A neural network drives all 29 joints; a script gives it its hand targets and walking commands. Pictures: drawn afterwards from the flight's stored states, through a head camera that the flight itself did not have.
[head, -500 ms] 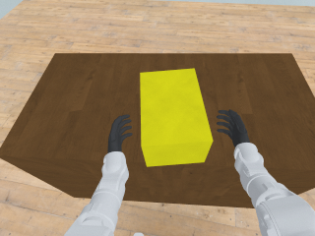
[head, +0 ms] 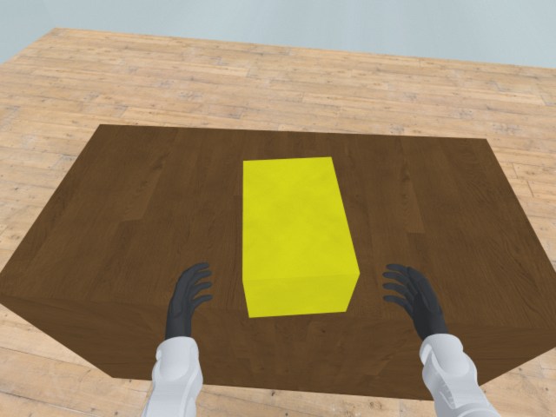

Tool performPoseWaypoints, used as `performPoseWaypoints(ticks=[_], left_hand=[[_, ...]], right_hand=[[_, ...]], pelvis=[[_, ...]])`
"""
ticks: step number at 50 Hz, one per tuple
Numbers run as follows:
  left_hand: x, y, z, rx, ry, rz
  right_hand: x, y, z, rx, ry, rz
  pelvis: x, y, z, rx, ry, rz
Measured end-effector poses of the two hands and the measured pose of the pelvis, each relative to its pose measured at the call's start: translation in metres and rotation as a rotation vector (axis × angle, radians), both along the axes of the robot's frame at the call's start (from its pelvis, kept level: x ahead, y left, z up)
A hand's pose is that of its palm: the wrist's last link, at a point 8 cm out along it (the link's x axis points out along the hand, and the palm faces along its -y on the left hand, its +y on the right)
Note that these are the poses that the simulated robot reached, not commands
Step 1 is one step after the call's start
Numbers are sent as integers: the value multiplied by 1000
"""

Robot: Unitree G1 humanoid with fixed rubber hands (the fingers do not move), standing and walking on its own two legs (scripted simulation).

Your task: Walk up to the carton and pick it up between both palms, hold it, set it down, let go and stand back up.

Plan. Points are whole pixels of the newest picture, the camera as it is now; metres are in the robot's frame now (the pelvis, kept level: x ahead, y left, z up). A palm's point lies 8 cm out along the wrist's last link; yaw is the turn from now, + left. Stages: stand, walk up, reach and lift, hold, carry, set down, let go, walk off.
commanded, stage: set down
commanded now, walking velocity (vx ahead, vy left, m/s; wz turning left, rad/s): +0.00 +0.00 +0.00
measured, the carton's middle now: (292, 233) +0.46 +0.01 -0.06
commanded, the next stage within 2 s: none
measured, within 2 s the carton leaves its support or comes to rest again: neither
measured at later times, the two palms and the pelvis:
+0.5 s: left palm (165, 355) +0.21 +0.18 +0.00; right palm (464, 370) +0.20 -0.21 +0.00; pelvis +0.02 +0.01 +0.01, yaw -3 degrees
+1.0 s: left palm (161, 370) +0.20 +0.19 -0.02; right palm (467, 392) +0.18 -0.21 -0.01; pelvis +0.03 +0.02 +0.01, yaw -3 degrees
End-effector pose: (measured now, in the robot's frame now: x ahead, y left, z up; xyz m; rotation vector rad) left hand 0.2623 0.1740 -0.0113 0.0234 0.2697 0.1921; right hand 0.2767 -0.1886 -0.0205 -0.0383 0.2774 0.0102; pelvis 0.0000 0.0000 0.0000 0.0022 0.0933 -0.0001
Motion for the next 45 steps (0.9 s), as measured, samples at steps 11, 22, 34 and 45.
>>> performPoseWaypoints(ticks=[11,22,34,45], left_hand=[[-24,-2,7,-4,24,5],[-45,8,12,2,49,21],[-63,1,11,-4,102,-15],[-63,11,-2,11,167,-24]], right_hand=[[-34,-15,10,-16,10,-15],[-66,-22,18,-22,32,-41],[-100,-21,16,-5,90,-80],[-99,-28,13,-39,143,-84]], pelvis=[[12,1,8,6,-88,-23],[21,6,12,5,-137,-41],[26,16,13,-2,-166,-63],[23,18,13,-1,-154,-58]])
